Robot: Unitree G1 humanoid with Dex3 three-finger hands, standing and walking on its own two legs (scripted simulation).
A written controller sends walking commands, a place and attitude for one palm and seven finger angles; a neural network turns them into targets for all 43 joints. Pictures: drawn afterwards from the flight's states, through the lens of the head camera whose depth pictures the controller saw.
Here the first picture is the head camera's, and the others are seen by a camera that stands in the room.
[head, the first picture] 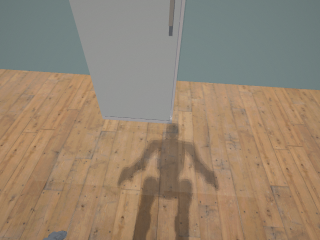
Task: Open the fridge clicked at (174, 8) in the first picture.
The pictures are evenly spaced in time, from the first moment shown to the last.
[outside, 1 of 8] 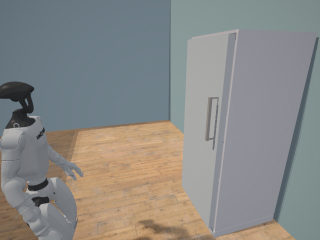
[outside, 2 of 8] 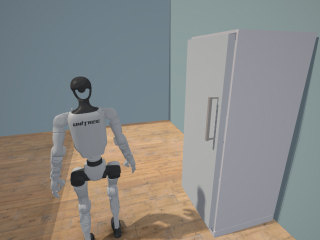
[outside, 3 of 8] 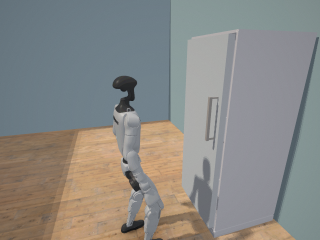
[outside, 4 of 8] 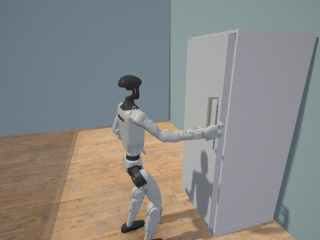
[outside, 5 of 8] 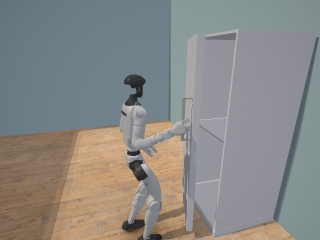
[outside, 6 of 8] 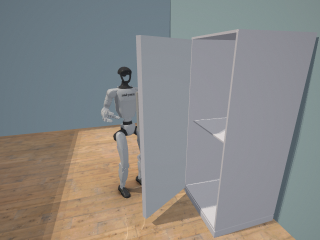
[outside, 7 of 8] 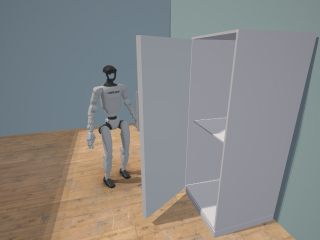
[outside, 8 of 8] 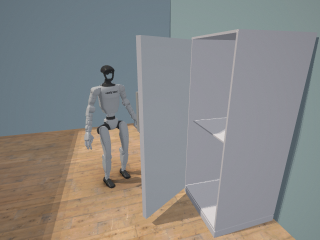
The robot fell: no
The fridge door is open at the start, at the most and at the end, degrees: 0 66 60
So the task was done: yes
